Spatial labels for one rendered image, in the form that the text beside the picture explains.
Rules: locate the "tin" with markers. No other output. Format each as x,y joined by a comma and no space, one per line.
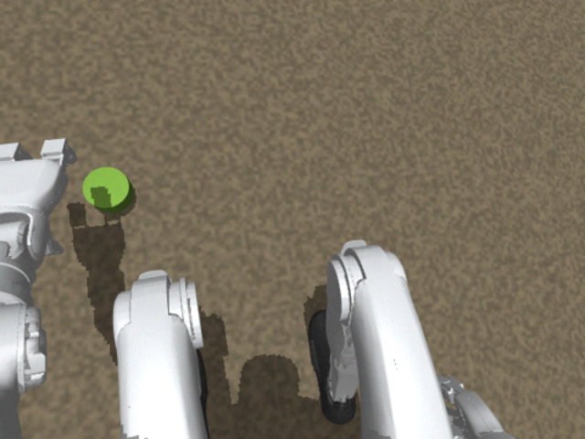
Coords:
108,189

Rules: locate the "right robot foot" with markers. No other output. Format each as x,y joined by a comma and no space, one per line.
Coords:
335,412

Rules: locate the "left robot hand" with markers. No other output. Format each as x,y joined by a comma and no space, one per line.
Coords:
36,183

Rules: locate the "left robot arm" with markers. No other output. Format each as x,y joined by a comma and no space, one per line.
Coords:
23,343

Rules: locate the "right robot hand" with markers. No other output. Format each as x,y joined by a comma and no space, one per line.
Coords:
473,418

